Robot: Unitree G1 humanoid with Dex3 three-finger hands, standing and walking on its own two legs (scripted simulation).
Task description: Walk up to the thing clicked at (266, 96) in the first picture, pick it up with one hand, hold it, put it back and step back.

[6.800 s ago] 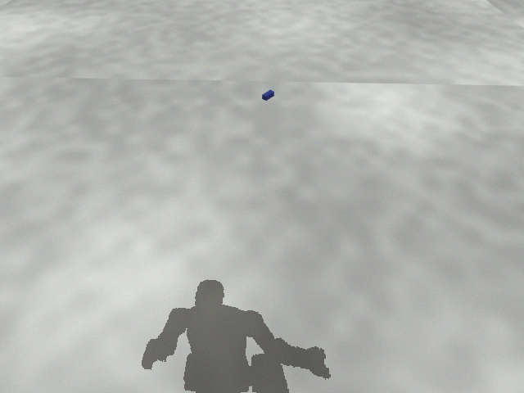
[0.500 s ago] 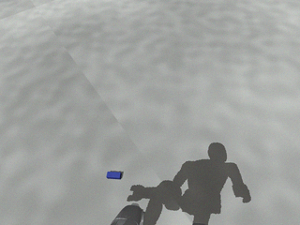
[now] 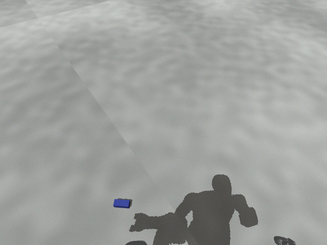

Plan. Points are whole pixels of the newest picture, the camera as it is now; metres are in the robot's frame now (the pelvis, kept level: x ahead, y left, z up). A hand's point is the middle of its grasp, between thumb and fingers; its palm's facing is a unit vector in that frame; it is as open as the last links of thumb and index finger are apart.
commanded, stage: walk up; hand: left
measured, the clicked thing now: (121, 203) +0.43 +0.29 -0.73
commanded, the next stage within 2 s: stand in 1.28 s
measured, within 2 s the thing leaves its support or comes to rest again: neither
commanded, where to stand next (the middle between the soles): +0.05 +0.03 m, yaw -2 degrees
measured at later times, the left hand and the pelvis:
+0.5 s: hand out of the picture +0.13 +0.26 -0.12, palm faces -0.07 -0.93 -0.36, open 7.4 cm; pelvis +0.01 +0.01 +0.03, yaw -2 degrees
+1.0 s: hand out of the picture +0.10 +0.26 -0.12, palm faces -0.09 -0.93 -0.36, open 7.4 cm; pelvis +0.02 +0.00 +0.03, yaw -3 degrees
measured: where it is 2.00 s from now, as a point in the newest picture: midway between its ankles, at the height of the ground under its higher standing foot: outside the picture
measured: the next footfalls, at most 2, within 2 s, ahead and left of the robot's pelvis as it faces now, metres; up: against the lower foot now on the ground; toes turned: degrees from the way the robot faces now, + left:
none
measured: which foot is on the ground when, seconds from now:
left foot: down 0.00-1.00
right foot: down 0.00-1.00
